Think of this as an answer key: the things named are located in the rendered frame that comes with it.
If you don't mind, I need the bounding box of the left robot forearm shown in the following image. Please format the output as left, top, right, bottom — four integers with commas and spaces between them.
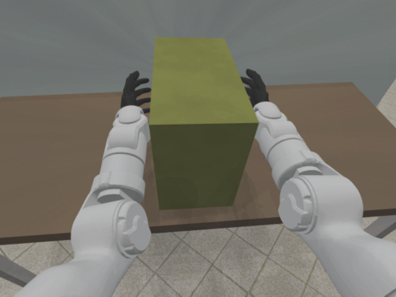
71, 105, 150, 249

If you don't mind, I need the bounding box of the robot left upper arm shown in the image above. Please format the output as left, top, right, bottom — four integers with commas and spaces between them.
13, 199, 151, 297

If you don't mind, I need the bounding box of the robot left hand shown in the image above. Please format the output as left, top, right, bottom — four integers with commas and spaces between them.
121, 71, 151, 114

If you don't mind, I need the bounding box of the right robot forearm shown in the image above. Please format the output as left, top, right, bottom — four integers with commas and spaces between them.
253, 101, 363, 204

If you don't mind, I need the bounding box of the robot right hand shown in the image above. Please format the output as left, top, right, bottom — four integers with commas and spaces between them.
240, 69, 269, 107

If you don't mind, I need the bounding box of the table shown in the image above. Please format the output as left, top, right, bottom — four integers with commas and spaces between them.
0, 82, 396, 287

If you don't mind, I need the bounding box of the carton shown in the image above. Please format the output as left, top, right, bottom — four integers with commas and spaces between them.
149, 37, 259, 210

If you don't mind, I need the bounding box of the robot right upper arm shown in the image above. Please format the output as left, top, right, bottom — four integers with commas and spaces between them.
278, 175, 396, 297

